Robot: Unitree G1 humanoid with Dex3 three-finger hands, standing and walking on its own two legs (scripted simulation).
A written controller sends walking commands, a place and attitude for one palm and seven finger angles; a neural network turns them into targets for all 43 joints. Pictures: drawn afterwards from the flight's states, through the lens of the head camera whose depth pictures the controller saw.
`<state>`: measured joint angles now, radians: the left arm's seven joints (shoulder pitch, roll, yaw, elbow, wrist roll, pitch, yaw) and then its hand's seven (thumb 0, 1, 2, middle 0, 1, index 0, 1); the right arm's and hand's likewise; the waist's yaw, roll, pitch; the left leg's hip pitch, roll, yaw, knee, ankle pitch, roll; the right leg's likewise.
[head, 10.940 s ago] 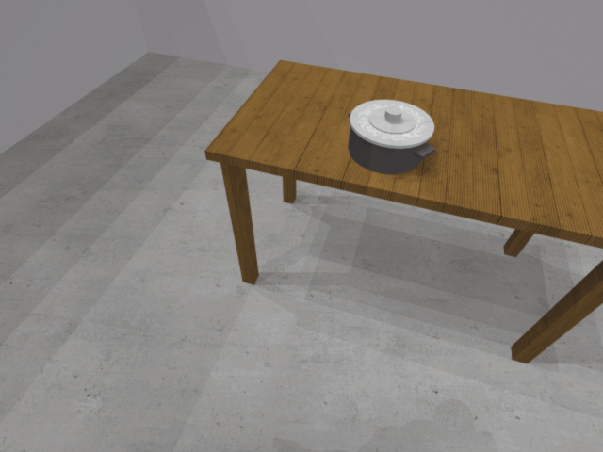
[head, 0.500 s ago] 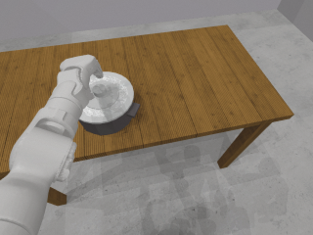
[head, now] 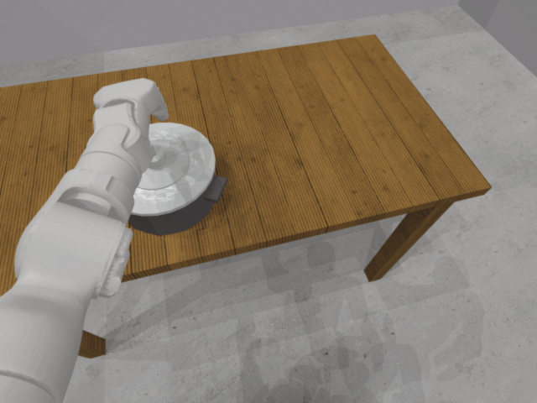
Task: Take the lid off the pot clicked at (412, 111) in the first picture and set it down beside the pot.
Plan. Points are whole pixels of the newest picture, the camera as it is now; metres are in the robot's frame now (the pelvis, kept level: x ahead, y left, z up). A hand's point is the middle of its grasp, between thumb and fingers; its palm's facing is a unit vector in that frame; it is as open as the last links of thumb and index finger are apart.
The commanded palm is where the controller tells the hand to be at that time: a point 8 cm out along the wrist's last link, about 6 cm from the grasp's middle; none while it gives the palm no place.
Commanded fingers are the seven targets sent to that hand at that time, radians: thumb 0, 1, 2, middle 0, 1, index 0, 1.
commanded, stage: move the open hand above the knob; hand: left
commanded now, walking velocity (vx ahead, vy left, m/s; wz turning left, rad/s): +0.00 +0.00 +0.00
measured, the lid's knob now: (154, 156) +0.54 +0.15 +0.01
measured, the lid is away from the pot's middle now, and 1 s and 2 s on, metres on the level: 0.00 0.00 0.00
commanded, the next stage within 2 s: lower the open fingers around the knob in 0.02 s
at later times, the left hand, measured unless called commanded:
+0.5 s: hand (136, 154) +0.50 +0.16 +0.06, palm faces -0.39 -0.11 -0.91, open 10.1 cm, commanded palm +0.52 +0.16 +0.11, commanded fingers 0.00 -0.26 1.34 -0.82 -0.08 -0.82 -0.08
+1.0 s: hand (144, 158) +0.51 +0.15 +0.03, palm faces -0.38 -0.10 -0.92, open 10.1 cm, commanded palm +0.52 +0.15 +0.09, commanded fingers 0.00 -0.26 1.34 -0.82 -0.08 -0.82 -0.08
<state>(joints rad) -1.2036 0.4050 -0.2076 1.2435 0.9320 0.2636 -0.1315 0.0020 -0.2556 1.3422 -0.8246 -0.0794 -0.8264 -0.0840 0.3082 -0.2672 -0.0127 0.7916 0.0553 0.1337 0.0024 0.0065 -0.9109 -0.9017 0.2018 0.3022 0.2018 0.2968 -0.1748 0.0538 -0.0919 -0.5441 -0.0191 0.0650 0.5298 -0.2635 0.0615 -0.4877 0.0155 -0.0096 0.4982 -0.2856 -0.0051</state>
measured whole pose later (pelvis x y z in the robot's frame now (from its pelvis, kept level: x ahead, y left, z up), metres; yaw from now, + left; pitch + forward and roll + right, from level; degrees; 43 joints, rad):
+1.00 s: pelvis -0.01 +0.00 -0.01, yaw +0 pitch +19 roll -2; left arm -1.18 0.43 -0.19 1.30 0.95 0.23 -0.07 0.00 -0.25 1.34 -0.84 -0.09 -0.83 -0.08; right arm 0.34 -0.26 -0.02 0.80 0.04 0.15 0.01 0.01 -0.91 -0.90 0.20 0.30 0.20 0.30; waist -0.20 0.05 -0.10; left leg -0.67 -0.01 0.06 0.63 -0.29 0.07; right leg -0.60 0.02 -0.01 0.57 -0.30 0.00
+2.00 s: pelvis -0.01 +0.00 -0.01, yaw +0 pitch +19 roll -2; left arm -1.18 0.41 -0.22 1.28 0.94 0.24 -0.08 0.00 -0.13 1.10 -0.55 -0.50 -0.61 -0.53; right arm 0.30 -0.26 -0.02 0.78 0.05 0.16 0.02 0.00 -0.91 -0.90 0.20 0.30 0.20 0.30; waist -0.19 0.05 -0.11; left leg -0.69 0.00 0.05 0.66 -0.31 0.06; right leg -0.62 0.03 -0.02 0.60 -0.32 -0.01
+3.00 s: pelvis -0.01 +0.00 -0.01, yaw -1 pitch +19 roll -2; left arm -1.15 0.43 -0.18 1.27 0.95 0.23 -0.08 0.00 0.37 0.57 -0.72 -1.04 -0.69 -1.01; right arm 0.31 -0.26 -0.01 0.76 0.05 0.16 0.01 0.00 -0.91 -0.90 0.20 0.30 0.20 0.30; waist -0.20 0.05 -0.11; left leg -0.68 0.00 0.06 0.66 -0.31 0.06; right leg -0.61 0.04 -0.01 0.60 -0.32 -0.01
